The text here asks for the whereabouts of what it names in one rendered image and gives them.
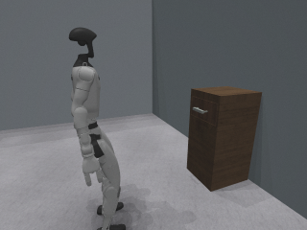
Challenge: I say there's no handle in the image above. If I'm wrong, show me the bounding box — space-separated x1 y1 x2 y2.
192 107 208 114

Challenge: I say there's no robot right forearm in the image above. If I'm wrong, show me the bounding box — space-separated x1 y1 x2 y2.
73 107 95 158

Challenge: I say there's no robot right upper arm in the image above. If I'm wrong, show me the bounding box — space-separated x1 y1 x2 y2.
71 66 95 117

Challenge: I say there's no robot right hand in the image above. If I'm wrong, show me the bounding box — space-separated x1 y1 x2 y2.
82 155 103 187

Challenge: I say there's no drawer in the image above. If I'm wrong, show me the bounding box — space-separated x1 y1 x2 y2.
191 96 218 126

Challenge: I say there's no cabinet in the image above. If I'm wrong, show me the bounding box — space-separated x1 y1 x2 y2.
186 86 262 192

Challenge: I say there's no robot left shin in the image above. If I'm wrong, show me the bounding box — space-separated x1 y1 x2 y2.
101 176 109 190

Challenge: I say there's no robot left upper arm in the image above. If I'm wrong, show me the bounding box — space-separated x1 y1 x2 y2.
71 88 74 102

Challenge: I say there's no right robot thigh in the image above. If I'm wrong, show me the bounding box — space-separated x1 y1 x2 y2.
90 136 121 196

